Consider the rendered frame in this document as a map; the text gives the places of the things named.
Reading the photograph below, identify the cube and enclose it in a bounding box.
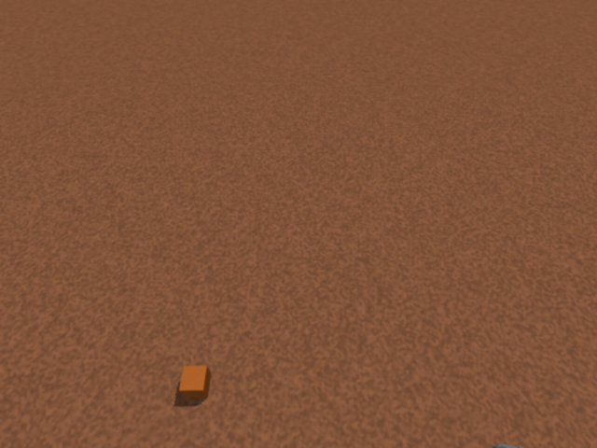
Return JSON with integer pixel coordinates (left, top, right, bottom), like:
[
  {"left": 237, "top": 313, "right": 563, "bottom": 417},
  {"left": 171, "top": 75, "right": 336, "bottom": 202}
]
[{"left": 179, "top": 366, "right": 211, "bottom": 398}]

